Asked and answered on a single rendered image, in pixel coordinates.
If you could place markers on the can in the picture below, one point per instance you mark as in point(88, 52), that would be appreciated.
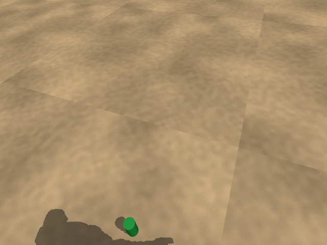
point(130, 226)

